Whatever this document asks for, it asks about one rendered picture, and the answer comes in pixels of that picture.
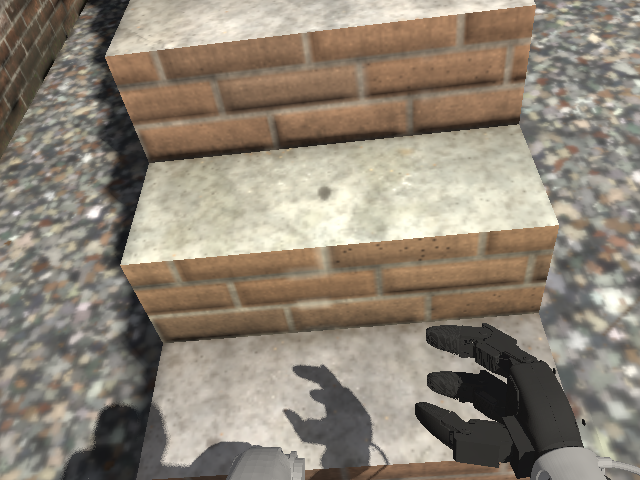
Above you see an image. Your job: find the robot left thigh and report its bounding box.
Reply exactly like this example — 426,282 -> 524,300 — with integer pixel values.
226,447 -> 305,480

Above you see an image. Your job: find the robot right forearm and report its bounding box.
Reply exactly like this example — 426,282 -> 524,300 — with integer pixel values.
530,446 -> 611,480

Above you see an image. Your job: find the right robot hand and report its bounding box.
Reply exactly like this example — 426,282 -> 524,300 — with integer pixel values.
415,323 -> 586,479

